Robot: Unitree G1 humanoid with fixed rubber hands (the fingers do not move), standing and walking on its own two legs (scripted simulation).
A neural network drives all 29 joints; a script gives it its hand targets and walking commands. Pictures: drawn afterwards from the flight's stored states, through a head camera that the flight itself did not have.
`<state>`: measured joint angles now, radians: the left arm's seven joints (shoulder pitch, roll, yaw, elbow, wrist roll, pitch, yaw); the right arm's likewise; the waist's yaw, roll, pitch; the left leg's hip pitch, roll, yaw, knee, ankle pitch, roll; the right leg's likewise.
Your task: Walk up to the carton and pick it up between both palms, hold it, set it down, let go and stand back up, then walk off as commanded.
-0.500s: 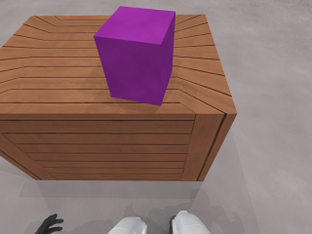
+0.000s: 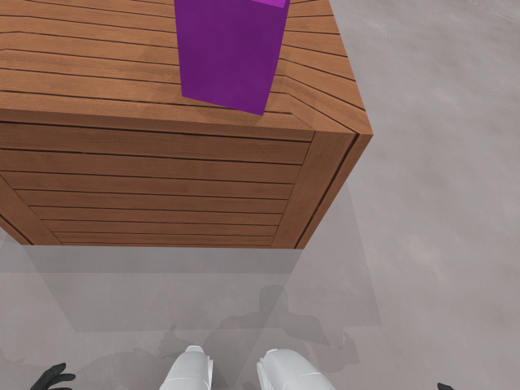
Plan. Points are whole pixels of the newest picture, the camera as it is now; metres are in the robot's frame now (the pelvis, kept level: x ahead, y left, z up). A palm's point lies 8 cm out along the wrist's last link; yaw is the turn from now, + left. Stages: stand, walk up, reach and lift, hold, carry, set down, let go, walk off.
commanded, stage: walk off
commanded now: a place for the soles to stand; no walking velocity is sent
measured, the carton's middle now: (236, 33) +0.82 +0.04 +0.07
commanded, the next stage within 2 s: stand in 1.30 s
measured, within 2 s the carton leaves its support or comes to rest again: neither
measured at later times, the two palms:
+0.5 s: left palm out of the picture -0.05 +0.23 -0.09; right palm out of the picture -0.07 -0.40 -0.11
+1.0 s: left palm out of the picture -0.08 +0.26 -0.11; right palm out of the picture -0.10 -0.36 -0.07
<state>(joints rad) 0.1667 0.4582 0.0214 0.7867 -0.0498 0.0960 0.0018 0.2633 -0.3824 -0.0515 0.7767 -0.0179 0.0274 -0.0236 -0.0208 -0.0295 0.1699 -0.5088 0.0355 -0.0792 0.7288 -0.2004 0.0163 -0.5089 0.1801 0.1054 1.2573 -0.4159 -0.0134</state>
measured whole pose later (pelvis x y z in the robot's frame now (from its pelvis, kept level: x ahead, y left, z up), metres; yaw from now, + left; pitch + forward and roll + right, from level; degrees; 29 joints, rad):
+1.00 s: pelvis -0.17 -0.04 +0.01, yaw +2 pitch -1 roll -2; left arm 0.18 0.40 0.02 0.83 -0.05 0.03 0.00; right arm 0.24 -0.40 -0.05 0.86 0.00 0.00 0.00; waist -0.01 -0.02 0.11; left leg -0.28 -0.04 -0.13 0.69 -0.39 0.01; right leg -0.27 0.04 0.07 0.59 -0.29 0.00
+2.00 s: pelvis -0.20 -0.07 +0.02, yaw +2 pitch -2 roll +0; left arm 0.18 0.38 0.02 0.96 -0.05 0.00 -0.01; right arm 0.24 -0.37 -0.05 0.92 -0.02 -0.03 0.00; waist -0.01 -0.01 0.03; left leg -0.24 -0.02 -0.13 0.56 -0.29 -0.02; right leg -0.27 0.04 0.07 0.56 -0.25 0.00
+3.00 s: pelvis -0.19 -0.07 +0.02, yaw +2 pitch -2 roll +0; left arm 0.17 0.38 0.02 0.99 -0.05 -0.01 -0.01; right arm 0.24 -0.37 -0.05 0.94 -0.02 -0.03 0.00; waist -0.01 -0.01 0.02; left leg -0.23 -0.02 -0.13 0.53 -0.27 -0.03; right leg -0.27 0.04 0.07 0.53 -0.24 0.00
